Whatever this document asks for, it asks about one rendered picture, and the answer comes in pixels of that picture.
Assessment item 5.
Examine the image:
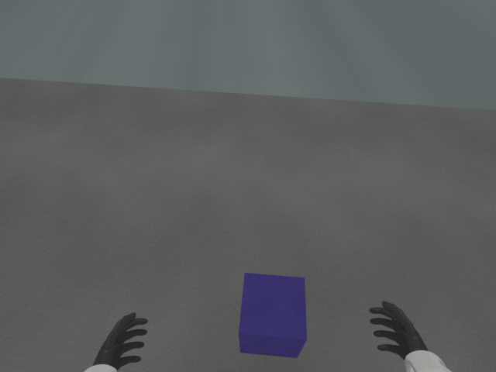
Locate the robot left hand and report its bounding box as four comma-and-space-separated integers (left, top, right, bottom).
92, 312, 148, 371

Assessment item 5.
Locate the robot right hand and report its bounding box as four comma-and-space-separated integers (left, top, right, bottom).
370, 301, 428, 360

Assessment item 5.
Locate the carton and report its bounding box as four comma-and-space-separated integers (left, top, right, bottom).
239, 273, 307, 358

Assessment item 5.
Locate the right robot forearm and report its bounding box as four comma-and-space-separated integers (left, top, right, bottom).
405, 350, 452, 372

